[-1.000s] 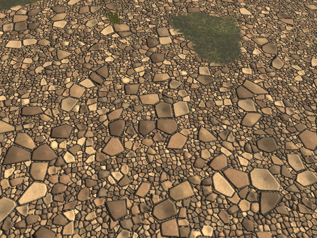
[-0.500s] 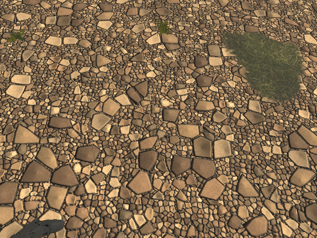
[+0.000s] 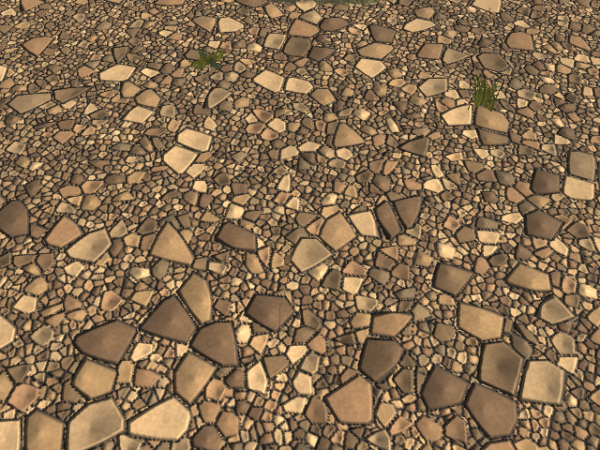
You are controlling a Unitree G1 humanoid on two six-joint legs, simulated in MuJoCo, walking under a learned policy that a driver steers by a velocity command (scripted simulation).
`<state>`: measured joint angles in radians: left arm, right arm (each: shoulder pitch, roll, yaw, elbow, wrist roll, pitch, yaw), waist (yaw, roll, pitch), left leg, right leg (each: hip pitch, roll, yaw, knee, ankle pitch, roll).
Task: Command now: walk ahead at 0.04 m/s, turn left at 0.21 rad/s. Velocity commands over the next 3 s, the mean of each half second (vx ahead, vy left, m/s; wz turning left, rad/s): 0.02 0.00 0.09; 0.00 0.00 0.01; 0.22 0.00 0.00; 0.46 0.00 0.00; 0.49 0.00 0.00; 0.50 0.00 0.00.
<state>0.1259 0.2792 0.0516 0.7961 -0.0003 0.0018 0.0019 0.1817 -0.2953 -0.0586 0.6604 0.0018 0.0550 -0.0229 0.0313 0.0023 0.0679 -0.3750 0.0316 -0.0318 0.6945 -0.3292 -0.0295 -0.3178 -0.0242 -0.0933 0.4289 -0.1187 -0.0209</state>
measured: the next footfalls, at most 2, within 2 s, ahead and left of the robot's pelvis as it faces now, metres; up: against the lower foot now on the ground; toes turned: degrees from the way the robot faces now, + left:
left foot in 0.04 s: +0.06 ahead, +0.13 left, +0.00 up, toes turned -1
left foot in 1.86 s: +0.53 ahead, +0.10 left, +0.00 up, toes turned +2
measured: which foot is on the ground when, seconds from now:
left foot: up 0.00-0.02, down 0.04-1.00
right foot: down 0.00-1.00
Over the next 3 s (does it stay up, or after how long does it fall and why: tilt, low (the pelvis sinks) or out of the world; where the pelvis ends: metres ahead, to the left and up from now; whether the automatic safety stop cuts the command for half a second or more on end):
stays up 1.02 -0.01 -0.01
